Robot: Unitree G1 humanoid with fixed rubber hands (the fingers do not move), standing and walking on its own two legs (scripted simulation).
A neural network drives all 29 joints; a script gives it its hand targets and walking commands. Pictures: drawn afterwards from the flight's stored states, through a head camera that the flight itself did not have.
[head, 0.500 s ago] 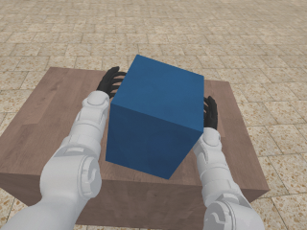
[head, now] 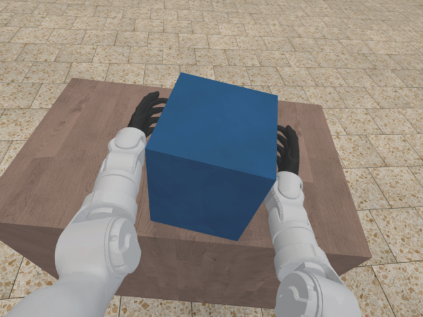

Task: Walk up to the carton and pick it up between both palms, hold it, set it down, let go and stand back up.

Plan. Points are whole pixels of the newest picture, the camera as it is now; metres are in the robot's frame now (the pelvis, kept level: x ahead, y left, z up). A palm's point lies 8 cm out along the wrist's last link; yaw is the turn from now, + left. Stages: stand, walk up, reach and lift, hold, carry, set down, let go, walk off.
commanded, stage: set down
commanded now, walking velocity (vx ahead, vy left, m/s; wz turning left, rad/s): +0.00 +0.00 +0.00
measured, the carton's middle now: (210, 161) +0.42 -0.04 +0.04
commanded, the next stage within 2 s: none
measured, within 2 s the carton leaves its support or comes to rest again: neither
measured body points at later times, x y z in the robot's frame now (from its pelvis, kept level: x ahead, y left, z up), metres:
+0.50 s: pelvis +0.00 +0.01 +0.00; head +0.05 +0.04 +0.44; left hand +0.48 +0.11 +0.09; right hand +0.38 -0.17 +0.08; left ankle -0.04 +0.09 -0.75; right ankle +0.00 -0.14 -0.75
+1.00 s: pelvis +0.00 +0.00 +0.00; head +0.06 +0.03 +0.44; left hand +0.48 +0.11 +0.09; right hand +0.38 -0.17 +0.08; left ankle -0.04 +0.09 -0.75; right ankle +0.00 -0.14 -0.75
